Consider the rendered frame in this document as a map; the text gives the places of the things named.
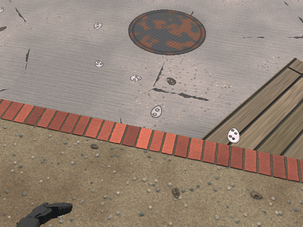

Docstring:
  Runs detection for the left robot hand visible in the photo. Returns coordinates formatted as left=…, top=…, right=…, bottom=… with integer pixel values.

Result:
left=16, top=202, right=73, bottom=227

